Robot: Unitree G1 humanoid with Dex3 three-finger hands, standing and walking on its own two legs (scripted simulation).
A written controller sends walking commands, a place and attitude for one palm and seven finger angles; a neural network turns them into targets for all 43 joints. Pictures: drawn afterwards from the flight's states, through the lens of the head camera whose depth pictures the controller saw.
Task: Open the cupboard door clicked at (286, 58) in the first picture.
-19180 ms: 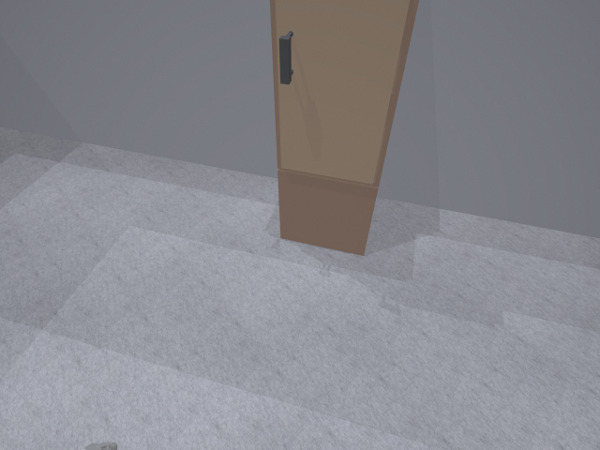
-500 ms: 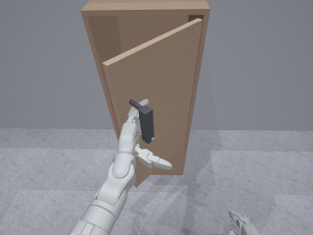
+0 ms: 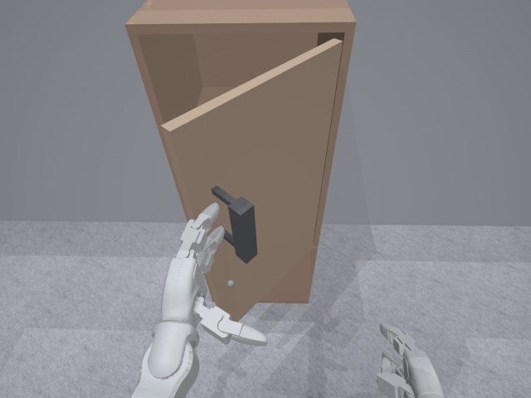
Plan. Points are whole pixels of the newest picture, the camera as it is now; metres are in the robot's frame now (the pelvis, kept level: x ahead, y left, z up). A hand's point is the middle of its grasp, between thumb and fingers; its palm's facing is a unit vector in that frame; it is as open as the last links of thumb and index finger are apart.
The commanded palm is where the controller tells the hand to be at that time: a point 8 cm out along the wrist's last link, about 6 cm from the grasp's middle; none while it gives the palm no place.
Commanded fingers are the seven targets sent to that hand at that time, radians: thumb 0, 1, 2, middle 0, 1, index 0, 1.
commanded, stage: slide the hand sideways off the handle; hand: left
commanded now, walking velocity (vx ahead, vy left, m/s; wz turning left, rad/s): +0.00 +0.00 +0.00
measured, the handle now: (233, 224) +0.35 +0.08 +0.09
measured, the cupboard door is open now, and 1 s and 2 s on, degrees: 48 48 48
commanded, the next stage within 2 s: draw the hand back to the body in 0.44 s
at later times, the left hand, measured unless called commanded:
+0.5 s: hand (194, 322) +0.20 +0.11 +0.09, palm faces +0.02 -1.00 -0.01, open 16.3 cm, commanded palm +0.18 +0.16 +0.09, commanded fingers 0.00 -0.50 0.30 -0.15 -0.30 -0.15 -0.30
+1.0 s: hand (143, 317) +0.19 +0.16 +0.12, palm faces +0.05 -1.00 -0.05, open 16.3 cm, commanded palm +0.16 +0.22 +0.13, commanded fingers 0.00 -0.36 0.36 -0.16 -0.30 -0.16 -0.30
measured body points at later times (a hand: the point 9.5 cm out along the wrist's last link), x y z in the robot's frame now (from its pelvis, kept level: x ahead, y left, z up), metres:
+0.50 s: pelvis +0.01 -0.01 -0.01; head +0.01 -0.03 +0.44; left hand +0.19 +0.16 +0.09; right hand +0.19 -0.23 -0.09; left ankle +0.03 +0.12 -0.71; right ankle -0.03 -0.10 -0.71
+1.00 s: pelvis +0.00 +0.00 +0.00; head -0.01 -0.02 +0.45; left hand +0.18 +0.21 +0.12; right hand +0.19 -0.21 -0.07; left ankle +0.03 +0.12 -0.71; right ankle -0.03 -0.10 -0.71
